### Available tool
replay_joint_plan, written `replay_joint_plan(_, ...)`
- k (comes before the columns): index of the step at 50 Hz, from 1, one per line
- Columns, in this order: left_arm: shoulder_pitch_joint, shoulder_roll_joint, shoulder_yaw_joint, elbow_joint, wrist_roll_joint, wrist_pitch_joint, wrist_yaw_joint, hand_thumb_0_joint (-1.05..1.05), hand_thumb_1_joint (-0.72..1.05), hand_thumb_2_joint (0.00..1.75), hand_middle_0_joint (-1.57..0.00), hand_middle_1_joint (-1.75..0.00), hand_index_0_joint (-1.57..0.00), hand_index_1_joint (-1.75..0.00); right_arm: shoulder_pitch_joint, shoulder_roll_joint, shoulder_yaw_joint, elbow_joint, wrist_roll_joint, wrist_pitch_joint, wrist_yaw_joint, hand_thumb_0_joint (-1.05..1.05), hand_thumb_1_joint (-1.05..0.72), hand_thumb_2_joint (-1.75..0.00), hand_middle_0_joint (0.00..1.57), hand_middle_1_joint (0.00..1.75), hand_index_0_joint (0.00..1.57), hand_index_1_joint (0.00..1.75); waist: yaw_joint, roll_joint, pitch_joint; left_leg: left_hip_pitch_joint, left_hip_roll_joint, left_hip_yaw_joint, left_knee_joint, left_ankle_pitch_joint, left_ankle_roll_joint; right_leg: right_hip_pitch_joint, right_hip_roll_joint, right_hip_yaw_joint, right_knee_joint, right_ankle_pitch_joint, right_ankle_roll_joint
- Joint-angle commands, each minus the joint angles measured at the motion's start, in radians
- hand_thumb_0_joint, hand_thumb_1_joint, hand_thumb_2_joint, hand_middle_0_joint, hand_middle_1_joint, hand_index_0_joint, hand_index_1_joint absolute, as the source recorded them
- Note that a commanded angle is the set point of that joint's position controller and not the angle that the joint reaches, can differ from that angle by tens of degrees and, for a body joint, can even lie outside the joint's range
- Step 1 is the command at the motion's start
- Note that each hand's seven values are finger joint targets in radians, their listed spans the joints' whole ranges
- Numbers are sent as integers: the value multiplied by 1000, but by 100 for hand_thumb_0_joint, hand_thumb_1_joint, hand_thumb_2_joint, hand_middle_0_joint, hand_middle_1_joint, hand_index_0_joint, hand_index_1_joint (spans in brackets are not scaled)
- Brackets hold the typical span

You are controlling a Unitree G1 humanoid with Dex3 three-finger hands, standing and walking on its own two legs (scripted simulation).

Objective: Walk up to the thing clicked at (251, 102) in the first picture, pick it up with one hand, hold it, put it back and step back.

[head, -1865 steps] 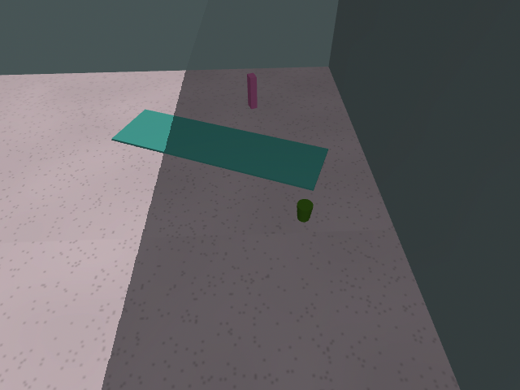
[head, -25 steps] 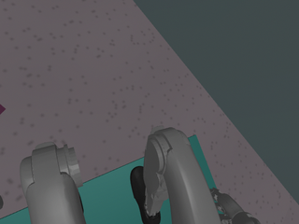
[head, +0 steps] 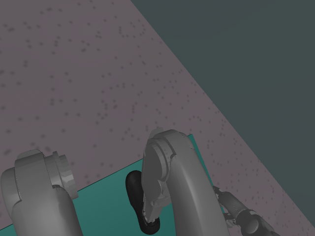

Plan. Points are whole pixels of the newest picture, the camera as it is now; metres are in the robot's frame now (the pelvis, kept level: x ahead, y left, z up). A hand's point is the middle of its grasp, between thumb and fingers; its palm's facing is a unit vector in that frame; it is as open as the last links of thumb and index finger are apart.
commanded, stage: lower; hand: left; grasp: from the side
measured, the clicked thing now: out of the picture +0.44 +0.36 -0.15
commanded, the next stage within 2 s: loosen in 0.40 s
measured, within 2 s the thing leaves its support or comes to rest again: rests again in 1.72 s
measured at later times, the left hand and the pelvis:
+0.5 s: hand out of the picture +0.44 +0.38 -0.15, palm faces +0.54 -0.84 -0.02, open 10.5 cm; pelvis +0.00 +0.00 +0.00, yaw -1 degrees
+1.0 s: hand out of the picture +0.44 +0.38 -0.14, palm faces +0.55 -0.84 +0.00, open 12.8 cm; pelvis +0.00 +0.00 +0.00, yaw -2 degrees
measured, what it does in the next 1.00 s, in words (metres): stands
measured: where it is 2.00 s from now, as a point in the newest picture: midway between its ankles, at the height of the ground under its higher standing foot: (109, 228)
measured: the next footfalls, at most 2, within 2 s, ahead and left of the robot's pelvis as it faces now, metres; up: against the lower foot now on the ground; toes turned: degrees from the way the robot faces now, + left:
none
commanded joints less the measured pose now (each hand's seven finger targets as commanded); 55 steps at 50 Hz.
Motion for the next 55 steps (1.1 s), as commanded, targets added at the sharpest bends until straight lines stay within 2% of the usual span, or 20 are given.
replay_joint_plan(1,-182,297,31,-144,-17,-83,6,0,13,116,-119,-134,-123,-132,98,-334,-88,-15,-16,13,-25,0,-88,-89,20,30,20,30,-38,509,-626,447,45,50,-290,174,-19,304,27,-47,-198,209,-45)
replay_joint_plan(7,-190,334,28,-156,-5,-88,10,0,10,115,-117,-133,-121,-131,82,-339,-77,-16,-24,17,-26,0,-89,-89,20,30,20,30,-38,550,-615,470,52,43,-289,207,-23,296,29,-50,-188,232,-47)
replay_joint_plan(11,-217,307,-2,-159,-6,-93,8,0,12,115,-117,-132,-121,-130,71,-348,-73,-22,-26,19,-26,0,-89,-89,20,30,20,30,-64,570,-577,470,56,29,-304,167,-28,267,29,-64,-183,205,-48)
replay_joint_plan(14,-211,323,2,-149,-1,-93,12,0,13,115,-117,-132,-120,-130,65,-352,-68,-27,-27,19,-25,0,-88,-89,20,30,20,30,-60,574,-565,477,58,20,-309,166,-31,257,28,-68,-176,205,-48)
replay_joint_plan(16,-209,296,-9,-132,-8,-93,11,0,13,116,-118,-133,-122,-131,60,-356,-66,-30,-29,21,-26,0,-88,-89,20,30,20,30,-72,550,-558,478,60,12,-305,166,-30,256,28,-74,-178,208,-45)
replay_joint_plan(17,-211,327,6,-136,-6,-96,17,0,12,115,-118,-132,-121,-130,57,-354,-64,-31,-29,21,-25,0,-88,-89,20,30,20,30,-62,549,-559,460,58,19,-302,154,-28,265,30,-69,-183,199,-47)
replay_joint_plan(20,-192,315,6,-106,-15,-96,19,0,14,117,-117,-133,-121,-131,62,-348,-53,-30,-34,20,-27,0,-88,-89,20,30,20,30,-65,513,-575,453,56,27,-279,186,-20,310,35,-66,-194,232,-40)
replay_joint_plan(21,-216,341,13,-119,-16,-101,22,0,11,114,-117,-131,-120,-129,59,-349,-49,-32,-34,20,-27,0,-88,-89,20,30,20,30,-66,513,-580,435,55,30,-272,176,-18,318,36,-62,-195,226,-40)
replay_joint_plan(24,-211,349,16,-108,-17,-110,23,0,12,116,-116,-132,-119,-130,52,-350,-42,-37,-38,24,-29,0,-88,-89,20,30,20,30,-64,511,-580,438,55,30,-271,169,-16,329,39,-65,-202,223,-38)
replay_joint_plan(26,-210,341,4,-92,-9,-113,21,0,16,109,-120,-129,-124,-126,44,-353,-36,-37,-42,21,-29,0,-88,-89,20,30,20,30,-73,517,-565,448,59,22,-277,177,-19,319,39,-72,-194,228,-39)
replay_joint_plan(29,-210,370,20,-114,-7,-119,25,0,5,85,-104,-106,-109,-102,33,-354,-36,-41,-45,25,-30,0,-89,-88,20,30,20,30,-61,544,-570,458,61,23,-284,179,-24,314,39,-70,-190,223,-43)
replay_joint_plan(31,-190,358,37,-111,-24,-116,27,0,-3,71,-97,-97,-102,-93,35,-358,-39,-46,-44,26,-29,0,-89,-89,20,30,20,30,-55,542,-579,472,62,20,-284,190,-25,315,42,-75,-190,229,-42)
replay_joint_plan(34,-197,354,24,-114,-22,-118,24,0,-9,59,-90,-86,-95,-82,35,-357,-36,-41,-45,24,-30,0,-90,-89,20,30,20,30,-62,562,-574,472,62,18,-289,184,-27,315,41,-78,-186,229,-43)
replay_joint_plan(36,-206,346,12,-119,-15,-114,21,0,-18,56,-78,-75,-82,-72,31,-360,-38,-42,-45,26,-32,0,-89,-89,20,30,20,30,-72,565,-561,485,66,8,-295,184,-30,292,41,-85,-181,228,-42)
replay_joint_plan(37,-217,354,5,-128,-12,-113,23,0,-13,48,-77,-71,-82,-67,29,-358,-36,-43,-45,27,-32,0,-90,-89,20,30,20,30,-72,567,-558,469,64,15,-290,178,-28,297,41,-78,-185,228,-43)
replay_joint_plan(41,-217,327,-9,-119,-17,-108,23,0,-29,33,-51,-48,-54,-45,24,-357,-39,-46,-42,27,-32,0,-89,-89,20,30,20,30,-76,557,-546,471,64,8,-297,175,-30,279,41,-85,-184,220,-44)
replay_joint_plan(43,-207,317,-6,-110,-23,-107,23,0,-30,30,-45,-44,-49,-41,30,-361,-39,-44,-43,30,-31,0,-89,-89,20,30,20,30,-75,557,-553,492,67,-1,-300,197,-32,282,41,-89,-179,235,-43)
replay_joint_plan(46,-214,311,-14,-90,-24,-105,26,0,-32,28,-41,-39,-44,-36,21,-354,-34,-50,-39,27,-30,0,-89,-89,20,30,20,30,-80,520,-530,437,61,7,-293,149,-23,289,41,-87,-190,209,-41)
replay_joint_plan(50,-212,333,-2,-85,-26,-111,29,0,-34,26,-29,-33,-33,-30,20,-350,-32,-48,-42,28,-31,0,-88,-89,20,30,20,30,-72,502,-539,417,59,19,-279,135,-16,310,45,-78,-203,203,-39)
replay_joint_plan(55,-213,453,85,-162,-27,-119,39,0,-30,26,-24,-30,-27,-26,14,-360,-32,-56,-39,34,-35,0,-88,-89,20,30,20,30,-32,566,-585,463,62,20,-296,166,-23,323,44,-75,-189,211,-42)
